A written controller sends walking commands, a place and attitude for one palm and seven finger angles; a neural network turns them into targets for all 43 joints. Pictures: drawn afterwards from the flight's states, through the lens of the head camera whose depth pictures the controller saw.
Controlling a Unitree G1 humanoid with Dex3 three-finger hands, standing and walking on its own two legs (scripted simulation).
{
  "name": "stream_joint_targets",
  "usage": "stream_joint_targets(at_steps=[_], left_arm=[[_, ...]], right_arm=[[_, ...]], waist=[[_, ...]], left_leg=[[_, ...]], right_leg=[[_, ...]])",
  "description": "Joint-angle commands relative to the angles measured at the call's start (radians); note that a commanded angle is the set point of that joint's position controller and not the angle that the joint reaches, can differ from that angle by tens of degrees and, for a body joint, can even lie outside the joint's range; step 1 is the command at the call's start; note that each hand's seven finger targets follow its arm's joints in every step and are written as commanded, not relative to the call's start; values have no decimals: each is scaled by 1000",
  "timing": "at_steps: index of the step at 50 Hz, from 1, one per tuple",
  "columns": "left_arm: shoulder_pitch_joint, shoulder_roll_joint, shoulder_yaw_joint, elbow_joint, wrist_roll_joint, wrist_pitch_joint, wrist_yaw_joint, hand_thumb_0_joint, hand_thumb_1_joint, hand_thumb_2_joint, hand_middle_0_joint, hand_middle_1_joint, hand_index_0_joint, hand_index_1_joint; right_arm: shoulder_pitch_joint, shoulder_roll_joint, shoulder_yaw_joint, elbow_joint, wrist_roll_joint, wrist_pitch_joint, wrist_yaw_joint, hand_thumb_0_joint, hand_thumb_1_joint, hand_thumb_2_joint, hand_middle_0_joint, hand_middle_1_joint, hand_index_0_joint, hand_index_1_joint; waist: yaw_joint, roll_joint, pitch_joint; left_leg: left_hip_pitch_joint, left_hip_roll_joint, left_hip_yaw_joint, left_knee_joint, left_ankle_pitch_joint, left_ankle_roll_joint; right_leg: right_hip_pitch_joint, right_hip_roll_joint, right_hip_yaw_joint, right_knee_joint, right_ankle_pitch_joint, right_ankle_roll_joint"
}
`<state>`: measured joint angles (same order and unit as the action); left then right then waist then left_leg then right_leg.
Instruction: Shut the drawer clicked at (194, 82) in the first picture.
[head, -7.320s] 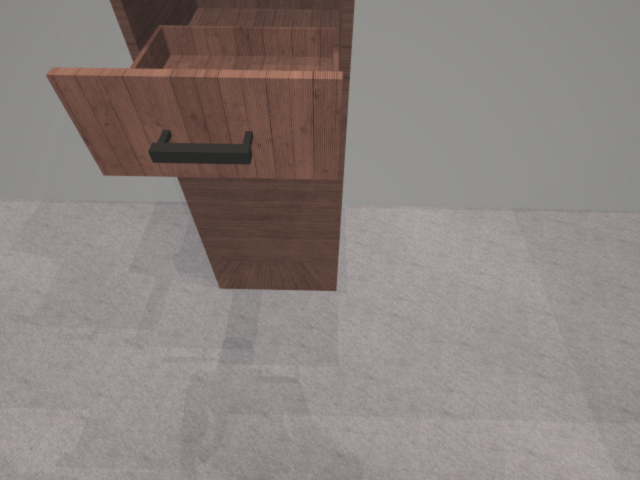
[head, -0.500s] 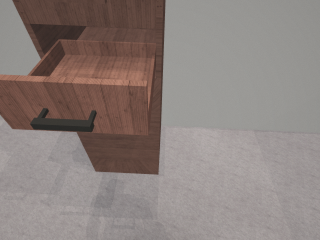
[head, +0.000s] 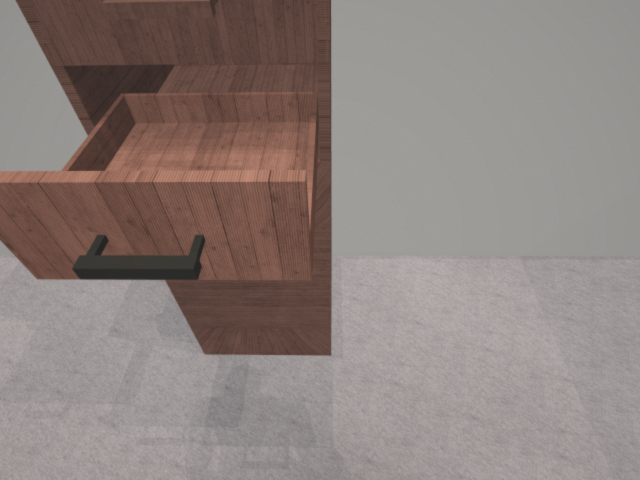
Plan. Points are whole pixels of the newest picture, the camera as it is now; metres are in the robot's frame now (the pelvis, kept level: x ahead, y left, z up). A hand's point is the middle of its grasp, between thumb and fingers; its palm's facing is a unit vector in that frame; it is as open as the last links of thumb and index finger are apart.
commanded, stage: look again from close up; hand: left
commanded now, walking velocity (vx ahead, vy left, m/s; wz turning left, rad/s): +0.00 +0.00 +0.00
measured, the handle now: (144, 254) +0.34 +0.23 +0.13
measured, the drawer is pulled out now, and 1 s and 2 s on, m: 0.28 0.28 0.28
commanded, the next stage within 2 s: raise the hand and make a fist in 0.02 s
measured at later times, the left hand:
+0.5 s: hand (194, 453) +0.16 +0.15 +0.01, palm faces +0.01 -1.00 +0.01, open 6.2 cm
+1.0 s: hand (147, 420) +0.16 +0.18 +0.09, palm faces +0.07 -0.99 -0.10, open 3.7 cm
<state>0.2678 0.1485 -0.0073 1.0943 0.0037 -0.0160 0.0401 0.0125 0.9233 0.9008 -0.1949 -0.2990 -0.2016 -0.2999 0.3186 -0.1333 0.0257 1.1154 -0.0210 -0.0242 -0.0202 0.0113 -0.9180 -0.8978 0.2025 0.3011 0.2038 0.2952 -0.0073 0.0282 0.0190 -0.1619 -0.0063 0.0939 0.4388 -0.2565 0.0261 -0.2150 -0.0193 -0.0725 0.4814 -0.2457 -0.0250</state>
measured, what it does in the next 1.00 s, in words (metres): stands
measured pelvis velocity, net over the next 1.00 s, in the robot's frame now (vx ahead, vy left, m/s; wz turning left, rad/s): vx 0.00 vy -0.01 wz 0.03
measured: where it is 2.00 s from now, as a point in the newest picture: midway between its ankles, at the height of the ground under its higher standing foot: outside the picture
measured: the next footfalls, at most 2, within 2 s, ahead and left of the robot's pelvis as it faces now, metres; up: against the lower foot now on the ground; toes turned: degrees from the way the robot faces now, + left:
none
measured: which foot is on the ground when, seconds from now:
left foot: down 0.00-1.00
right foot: down 0.00-1.00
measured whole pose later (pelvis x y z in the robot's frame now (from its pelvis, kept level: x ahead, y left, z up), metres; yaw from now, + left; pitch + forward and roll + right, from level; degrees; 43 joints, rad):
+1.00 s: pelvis +0.00 -0.01 -0.02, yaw +2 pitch +2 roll -1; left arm 0.61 0.24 0.19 -0.38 -0.30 -0.16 -0.22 0.02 0.90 0.90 -0.90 -1.07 -0.91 -1.07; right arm 0.30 -0.22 0.04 0.60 0.05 -0.31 -0.05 0.02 -0.90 -0.90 0.21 0.30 0.21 0.30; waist 0.02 0.05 -0.08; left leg -0.39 0.03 0.04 0.74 -0.39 0.01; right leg -0.40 0.00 -0.12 0.71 -0.36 -0.04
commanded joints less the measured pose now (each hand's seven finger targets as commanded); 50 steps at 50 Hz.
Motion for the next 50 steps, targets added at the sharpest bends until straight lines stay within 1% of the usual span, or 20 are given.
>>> stream_joint_targets(at_steps=[1, 5, 6, 7, 8, 9, 10, 11, 12, 13, 15, 17, 19, 21, 25, 29, 32, 36, 42, 50], left_arm=[[72, 89, 13, -20, 4, -17, -2, 0, 900, 900, -200, -300, -200, -300], [73, 91, 12, -13, 5, -16, -2, 0, 900, 900, -200, -300, -200, -300], [151, 117, 14, 26, 16, -25, 37, 0, 900, 900, -200, -300, -200, -300], [-612, 347, 142, -1521, -193, -250, 21, 0, 900, 900, -220, -322, -220, -322], [-163, 286, 127, -1319, -112, -204, 68, 0, 900, 900, -240, -343, -240, -343], [129, 56, -14, -1169, -130, -63, 104, 0, 900, 900, -260, -365, -260, -365], [119, -7, -46, -1185, -153, -43, 93, 0, 900, 900, -280, -387, -280, -387], [52, 40, -17, -1272, -165, -84, 82, 0, 900, 900, -300, -408, -300, -408], [89, 63, 22, -1269, -158, -127, 67, 0, 900, 900, -320, -430, -320, -430], [199, 41, 44, -1203, -170, -178, 37, 0, 900, 900, -340, -452, -340, -452], [395, -7, 56, -1099, -191, -297, -63, 0, 900, 900, -380, -495, -380, -495], [486, -13, 86, -1066, -234, -445, -196, 0, 900, 900, -420, -538, -420, -538], [533, 113, 222, -1063, -240, -543, -298, 0, 900, 900, -460, -582, -460, -582], [514, 143, 233, -1215, -244, -502, -330, 0, 900, 900, -500, -625, -500, -625], [358, 155, 246, -1503, -279, -428, -276, 0, 900, 900, -580, -712, -580, -712], [193, 156, 173, -1670, -263, -490, -243, 0, 900, 900, -660, -798, -660, -798], [188, 162, 146, -1609, -263, -482, -294, 0, 900, 900, -720, -863, -720, -863], [253, 202, 206, -1513, -286, -350, -348, 0, 900, 900, -800, -950, -800, -950], [312, 219, 305, -1604, -323, -224, -285, 0, 900, 900, -920, -1080, -920, -1080], [304, 219, 281, -1725, -315, -198, -258, 0, 900, 900, -1080, -1253, -1080, -1253]], right_arm=[[53, -96, -20, -12, 7, -17, -9, 0, -900, -900, 200, 300, 200, 300], [41, -104, -20, -1, 8, -15, -10, 0, -900, -900, 200, 300, 200, 300], [-62, -141, -32, -72, 20, -15, -1, 0, -900, -900, 200, 300, 200, 300], [-61, -315, -60, -438, 69, -164, -48, 0, -900, -900, 200, 300, 200, 300], [-143, -229, -35, -394, 54, -256, -81, 0, -900, -900, 200, 300, 200, 300], [-147, -191, -46, -405, 67, -291, -73, 0, -900, -900, 200, 300, 200, 300], [-104, -202, -40, -381, 78, -300, -68, 0, -900, -900, 200, 300, 200, 300], [-138, -234, -56, -439, 72, -322, -64, 0, -900, -900, 200, 300, 200, 300], [-130, -245, -69, -469, 52, -334, -60, 0, -900, -900, 200, 300, 200, 300], [-136, -237, -78, -496, 43, -339, -53, 0, -900, -900, 200, 300, 200, 300], [-166, -226, -90, -558, 39, -333, -23, 0, -900, -900, 200, 300, 200, 300], [-192, -229, -106, -607, 33, -314, 12, 0, -900, -900, 200, 300, 200, 300], [-217, -244, -129, -663, 37, -284, 39, 0, -900, -900, 200, 300, 200, 300], [-254, -238, -122, -749, 49, -252, 34, 0, -900, -900, 200, 300, 200, 300], [-206, -211, -107, -805, 52, -213, 1, 0, -900, -900, 200, 300, 200, 300], [-134, -213, -81, -781, 43, -235, -14, 0, -900, -900, 200, 300, 200, 300], [-138, -219, -65, -748, 53, -269, -23, 0, -900, -900, 200, 300, 200, 300], [-181, -216, -55, -733, 77, -292, -39, 0, -900, -900, 200, 300, 200, 300], [-218, -184, -39, -726, 78, -324, -42, 0, -900, -900, 200, 300, 200, 300], [-207, -197, -32, -715, 89, -398, -40, 0, -900, -900, 200, 300, 200, 300]], waist=[[10, -29, 44], [8, -27, 43], [47, -155, 70], [-81, 59, -441], [23, 239, -432], [8, 250, -232], [-19, 120, -117], [-43, 59, -28], [-51, -35, -36], [-26, -146, -22], [33, -232, -21], [58, -251, -41], [77, -132, -80], [98, -65, -173], [53, 35, -263], [-33, 18, -241], [-44, 57, -191], [1, 10, -185], [66, -44, -220], [60, -17, -128]], left_leg=[[-50, 112, -119, -105, 144, 10], [-30, 115, -116, -108, 149, 8], [-109, 141, -80, 90, 193, -16], [145, 11, -98, -24, 220, 4], [166, 37, -81, -42, 307, -3], [33, 48, -102, -53, 274, -42], [-13, 45, -107, -42, 172, -31], [-61, 33, -129, -7, 97, -18], [-110, 19, -126, 30, 44, -10], [-171, 16, -123, 66, 13, -11], [-274, 2, -98, 145, 4, -24], [-387, -9, -77, 241, -8, -37], [-428, -21, -56, 312, -8, -40], [-438, -30, -31, 326, 22, -20], [-372, -15, -57, 343, 38, -3], [-330, 6, -100, 384, 63, 12], [-330, 13, -115, 374, 11, 12], [-335, 10, -119, 321, -33, 8], [-272, 13, -117, 231, 55, 2], [-210, 13, -105, 172, 18, 0]], right_leg=[[29, -90, 110, -78, 141, -21], [29, -90, 113, -86, 147, -19], [16, -142, 145, -86, 481, 5], [94, -41, 104, -20, 318, -3], [83, -1, 68, 30, 139, -29], [-6, -5, 14, 31, 33, -18], [-59, 1, -4, 13, 39, -7], [-114, 2, -8, -4, 16, -1], [-159, 2, -20, 0, -32, 2], [-197, 10, -30, 17, -84, 5], [-245, 15, -30, 89, -127, 2], [-277, 15, -12, 182, -89, -2], [-264, -2, 32, 234, -50, -18], [-221, -8, 48, 267, 8, -16], [-236, 9, 58, 261, 26, 0], [-285, 17, 64, 249, 66, 10], [-307, 13, 64, 212, -7, 7], [-224, -6, 98, 126, -113, 14], [-98, -8, 56, 103, -16, 20], [-116, 3, 49, 47, -68, 19]])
